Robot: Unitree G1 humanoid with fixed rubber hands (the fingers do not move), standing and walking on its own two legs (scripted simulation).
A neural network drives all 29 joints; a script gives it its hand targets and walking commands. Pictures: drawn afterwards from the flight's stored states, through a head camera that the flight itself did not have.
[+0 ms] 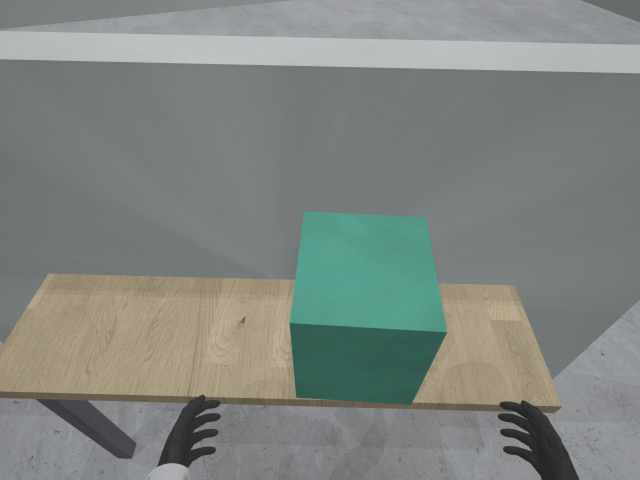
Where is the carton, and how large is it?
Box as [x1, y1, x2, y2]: [290, 211, 446, 404]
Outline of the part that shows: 304,211 290,315 290,333 296,397 410,404 446,333 425,217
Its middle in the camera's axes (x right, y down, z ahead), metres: +0.06 +0.12 +0.65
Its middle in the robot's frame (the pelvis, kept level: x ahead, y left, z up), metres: +0.39 -0.04 -0.08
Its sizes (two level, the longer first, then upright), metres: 0.210 0.200 0.250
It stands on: a table, 0.57 m high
